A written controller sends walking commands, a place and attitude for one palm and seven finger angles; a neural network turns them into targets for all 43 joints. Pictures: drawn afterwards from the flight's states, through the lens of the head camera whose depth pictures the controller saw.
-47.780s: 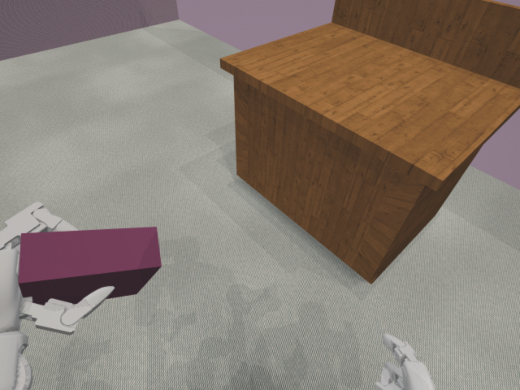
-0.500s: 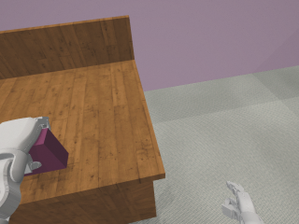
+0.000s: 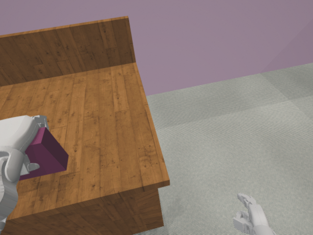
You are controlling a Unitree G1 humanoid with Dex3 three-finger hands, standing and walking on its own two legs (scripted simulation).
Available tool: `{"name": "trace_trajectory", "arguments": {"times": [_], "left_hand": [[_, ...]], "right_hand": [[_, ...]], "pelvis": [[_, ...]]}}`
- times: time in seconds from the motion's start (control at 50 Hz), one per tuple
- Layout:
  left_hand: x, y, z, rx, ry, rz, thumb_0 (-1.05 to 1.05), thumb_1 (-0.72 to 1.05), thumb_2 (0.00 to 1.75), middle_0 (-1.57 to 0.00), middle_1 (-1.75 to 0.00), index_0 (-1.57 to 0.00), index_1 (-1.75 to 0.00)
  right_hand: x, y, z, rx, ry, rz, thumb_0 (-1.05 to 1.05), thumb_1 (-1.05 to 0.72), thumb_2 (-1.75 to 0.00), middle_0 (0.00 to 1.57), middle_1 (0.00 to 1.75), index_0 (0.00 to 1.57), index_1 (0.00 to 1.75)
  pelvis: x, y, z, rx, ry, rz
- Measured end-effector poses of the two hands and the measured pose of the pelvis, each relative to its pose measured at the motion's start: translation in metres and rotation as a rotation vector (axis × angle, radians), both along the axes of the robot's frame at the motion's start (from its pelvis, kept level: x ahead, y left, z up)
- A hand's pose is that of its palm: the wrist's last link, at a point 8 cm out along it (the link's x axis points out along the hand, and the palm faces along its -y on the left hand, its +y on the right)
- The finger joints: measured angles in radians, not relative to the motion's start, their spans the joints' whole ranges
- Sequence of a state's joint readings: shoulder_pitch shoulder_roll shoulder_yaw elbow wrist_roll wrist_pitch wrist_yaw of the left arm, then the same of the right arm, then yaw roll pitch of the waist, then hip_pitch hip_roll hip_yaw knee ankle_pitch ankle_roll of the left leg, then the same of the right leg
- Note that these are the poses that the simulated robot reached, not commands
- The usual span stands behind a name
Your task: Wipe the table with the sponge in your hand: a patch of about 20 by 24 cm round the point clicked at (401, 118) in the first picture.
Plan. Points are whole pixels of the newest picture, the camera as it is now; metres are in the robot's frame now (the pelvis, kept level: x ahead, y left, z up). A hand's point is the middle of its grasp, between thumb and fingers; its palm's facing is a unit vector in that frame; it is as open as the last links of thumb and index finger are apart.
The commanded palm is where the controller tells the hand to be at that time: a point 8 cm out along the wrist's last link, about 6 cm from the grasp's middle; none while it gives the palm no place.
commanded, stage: bring the sponge back beside the body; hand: left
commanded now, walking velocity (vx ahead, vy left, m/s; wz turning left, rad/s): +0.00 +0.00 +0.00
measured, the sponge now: (32, 160) +0.23 +0.36 +0.09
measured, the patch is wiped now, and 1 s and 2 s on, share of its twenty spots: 1.00 1.00 1.00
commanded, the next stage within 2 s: step back with the hand held close in 1.56 s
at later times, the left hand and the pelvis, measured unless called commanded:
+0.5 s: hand (34, 156) +0.22 +0.32 +0.13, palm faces +0.03 -0.03 -1.00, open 9.1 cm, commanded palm +0.19 +0.32 +0.19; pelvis +0.01 +0.00 +0.00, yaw +0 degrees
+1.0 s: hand (45, 168) +0.20 +0.29 +0.11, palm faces +0.04 -0.07 -1.00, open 9.1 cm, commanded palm +0.17 +0.29 +0.18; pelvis +0.00 -0.01 +0.00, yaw -1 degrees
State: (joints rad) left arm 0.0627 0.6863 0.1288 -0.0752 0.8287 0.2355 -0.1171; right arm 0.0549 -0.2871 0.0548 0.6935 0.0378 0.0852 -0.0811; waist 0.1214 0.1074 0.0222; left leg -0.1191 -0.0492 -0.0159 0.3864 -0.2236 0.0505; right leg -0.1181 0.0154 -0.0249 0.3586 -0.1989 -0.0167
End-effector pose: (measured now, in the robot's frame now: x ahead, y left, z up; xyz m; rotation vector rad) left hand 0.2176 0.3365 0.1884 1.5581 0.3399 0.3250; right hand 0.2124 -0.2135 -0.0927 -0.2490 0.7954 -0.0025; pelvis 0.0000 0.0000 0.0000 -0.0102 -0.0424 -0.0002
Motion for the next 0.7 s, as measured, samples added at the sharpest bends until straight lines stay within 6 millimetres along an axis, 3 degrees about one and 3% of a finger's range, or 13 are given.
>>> {"name": "trace_trajectory", "arguments": {"times": [0.2,0.42,0.7], "left_hand": [[-0.005,-0.012,-0.01,-0.014,-0.017,-0.054,-0.01,-0.47,1.11,-0.82,-1.4,-0.84,-1.46],[-0.016,-0.02,-0.002,-0.017,-0.067,-0.019,-0.01,-0.46,1.11,-0.82,-1.41,-0.84,-1.46],[-0.029,-0.035,-0.017,-0.051,-0.038,-0.032,-0.01,-0.47,1.11,-0.82,-1.4,-0.84,-1.46]], "right_hand": [[0.006,-0.002,0.003,-0.019,-0.013,0.006,0.01,-0.9,-0.9,0.21,0.3,0.21,0.3],[0.022,0.011,0.008,0.03,-0.047,0.024,0.01,-0.9,-0.9,0.21,0.3,0.21,0.3],[0.03,0.016,0.017,0.02,-0.077,0.052,0.01,-0.9,-0.9,0.21,0.3,0.21,0.3]], "pelvis": [[0.002,-0.002,-0.001,-0.002,-0.005,0.006],[0.007,0.0,-0.001,0.0,-0.007,-0.004],[0.004,-0.003,-0.001,0.0,-0.024,-0.004]]}}
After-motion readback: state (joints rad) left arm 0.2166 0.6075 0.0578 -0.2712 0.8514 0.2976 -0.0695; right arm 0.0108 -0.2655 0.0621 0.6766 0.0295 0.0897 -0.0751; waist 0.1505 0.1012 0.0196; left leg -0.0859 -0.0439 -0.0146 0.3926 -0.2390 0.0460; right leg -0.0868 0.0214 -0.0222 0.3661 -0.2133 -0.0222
